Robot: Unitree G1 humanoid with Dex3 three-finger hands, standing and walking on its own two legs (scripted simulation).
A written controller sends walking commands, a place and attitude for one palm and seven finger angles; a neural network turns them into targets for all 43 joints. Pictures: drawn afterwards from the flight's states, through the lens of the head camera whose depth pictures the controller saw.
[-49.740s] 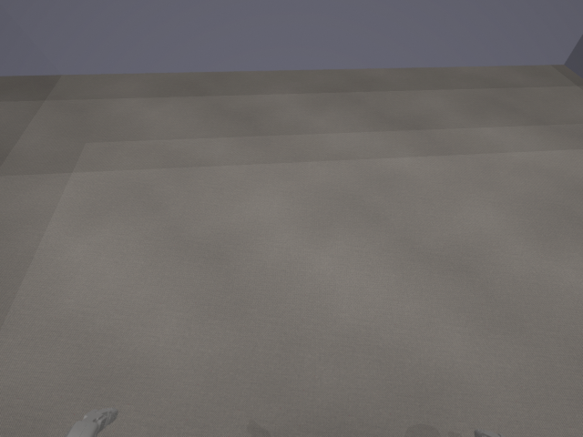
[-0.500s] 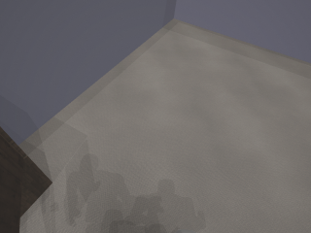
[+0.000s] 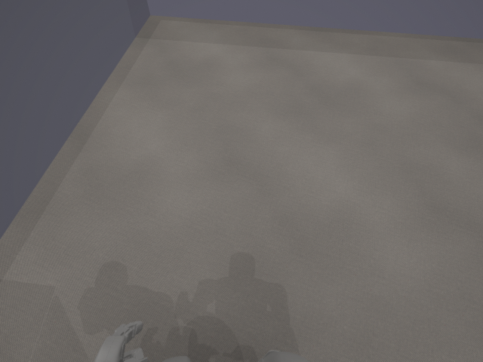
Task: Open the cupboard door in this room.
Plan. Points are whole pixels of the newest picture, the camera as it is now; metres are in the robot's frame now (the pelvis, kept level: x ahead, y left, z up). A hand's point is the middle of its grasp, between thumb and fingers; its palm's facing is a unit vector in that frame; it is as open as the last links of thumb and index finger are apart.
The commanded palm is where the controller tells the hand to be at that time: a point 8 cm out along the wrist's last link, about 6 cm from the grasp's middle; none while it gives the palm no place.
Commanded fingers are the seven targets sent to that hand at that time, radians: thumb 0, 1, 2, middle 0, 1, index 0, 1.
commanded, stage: walk to a spot facing it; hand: left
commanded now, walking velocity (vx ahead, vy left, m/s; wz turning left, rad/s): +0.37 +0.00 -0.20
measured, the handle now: out of the picture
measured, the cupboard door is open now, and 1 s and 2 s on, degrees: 49 49 49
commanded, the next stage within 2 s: turn to face it in 0.86 s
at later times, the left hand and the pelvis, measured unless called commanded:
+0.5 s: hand out of the picture +0.13 +0.15 -0.16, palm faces +0.04 -0.99 -0.16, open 7.3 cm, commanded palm none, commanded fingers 0.00 0.90 0.90 -0.20 -0.30 -0.20 -0.30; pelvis +0.26 +0.00 +0.00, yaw -6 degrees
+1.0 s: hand (215, 140) +0.69 +0.08 -0.15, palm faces -0.25 -0.94 -0.24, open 7.3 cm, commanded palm none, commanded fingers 0.00 0.90 0.90 -0.20 -0.30 -0.20 -0.30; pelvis +0.52 -0.08 +0.00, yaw -12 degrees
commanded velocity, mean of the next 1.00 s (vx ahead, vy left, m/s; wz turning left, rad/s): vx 0.33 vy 0.00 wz -0.09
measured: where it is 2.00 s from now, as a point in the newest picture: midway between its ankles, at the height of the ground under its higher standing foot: (276, 237)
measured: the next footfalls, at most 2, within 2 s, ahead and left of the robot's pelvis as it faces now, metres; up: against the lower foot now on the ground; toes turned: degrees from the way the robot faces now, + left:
left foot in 0.50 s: +0.39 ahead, +0.07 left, +0.00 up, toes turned +0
right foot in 0.98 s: +0.62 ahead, -0.19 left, +0.00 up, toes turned -18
